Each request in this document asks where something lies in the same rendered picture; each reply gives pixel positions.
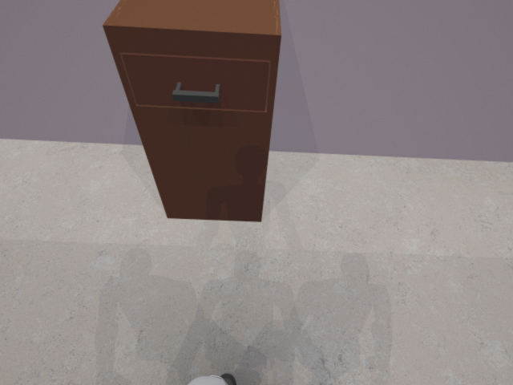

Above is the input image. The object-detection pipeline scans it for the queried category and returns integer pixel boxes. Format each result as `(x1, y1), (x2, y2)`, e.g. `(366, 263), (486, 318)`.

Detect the cabinet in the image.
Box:
(103, 0), (281, 222)

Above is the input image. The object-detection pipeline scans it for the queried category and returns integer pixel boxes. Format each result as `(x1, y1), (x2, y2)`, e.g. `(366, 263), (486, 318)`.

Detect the handle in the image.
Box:
(172, 82), (220, 103)

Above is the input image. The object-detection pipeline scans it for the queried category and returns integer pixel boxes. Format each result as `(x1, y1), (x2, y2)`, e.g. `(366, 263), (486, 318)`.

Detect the drawer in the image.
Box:
(122, 52), (269, 111)

